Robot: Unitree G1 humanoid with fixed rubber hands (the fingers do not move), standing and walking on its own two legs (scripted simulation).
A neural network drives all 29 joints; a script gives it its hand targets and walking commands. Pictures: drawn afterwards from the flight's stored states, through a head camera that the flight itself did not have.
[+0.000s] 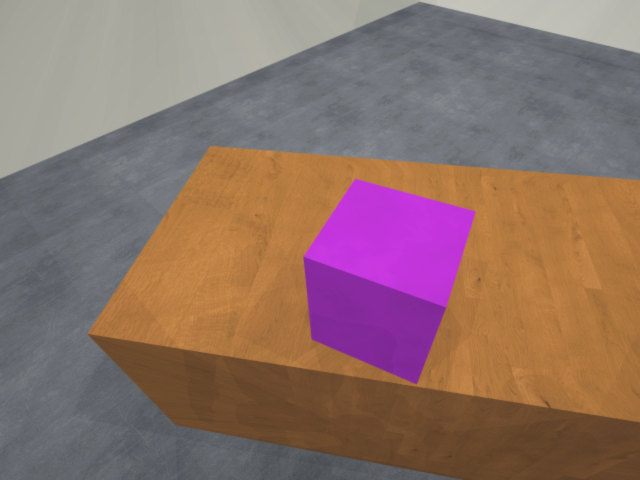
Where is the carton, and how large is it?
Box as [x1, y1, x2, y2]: [303, 179, 475, 383]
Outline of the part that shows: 355,179 303,257 311,336 314,340 416,383 446,306 475,211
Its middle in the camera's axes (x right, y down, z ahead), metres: +0.11 +0.07 +0.68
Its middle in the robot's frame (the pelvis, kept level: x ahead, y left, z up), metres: +0.46 -0.08 -0.08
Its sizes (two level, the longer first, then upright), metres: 0.210 0.200 0.250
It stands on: a pedestal, 0.57 m high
